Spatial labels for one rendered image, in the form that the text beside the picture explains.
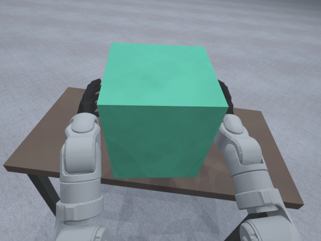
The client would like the robot right forearm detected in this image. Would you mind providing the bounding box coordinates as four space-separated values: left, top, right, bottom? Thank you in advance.
214 114 302 241

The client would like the left robot upper arm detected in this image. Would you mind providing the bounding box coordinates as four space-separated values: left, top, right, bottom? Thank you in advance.
56 224 110 241

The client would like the robot left hand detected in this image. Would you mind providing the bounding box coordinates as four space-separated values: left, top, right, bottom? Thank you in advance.
77 78 101 117

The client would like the robot right hand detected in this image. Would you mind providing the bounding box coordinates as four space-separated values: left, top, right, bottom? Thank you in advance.
218 80 234 114

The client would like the carton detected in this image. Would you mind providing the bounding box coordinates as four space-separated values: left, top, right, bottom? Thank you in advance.
97 43 229 178

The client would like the robot left forearm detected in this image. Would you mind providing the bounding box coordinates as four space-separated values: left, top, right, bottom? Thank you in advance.
53 112 104 241

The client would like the right robot upper arm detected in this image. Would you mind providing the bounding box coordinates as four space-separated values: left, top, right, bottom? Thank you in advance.
239 215 301 241

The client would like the table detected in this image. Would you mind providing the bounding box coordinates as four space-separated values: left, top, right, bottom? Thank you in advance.
3 87 304 241

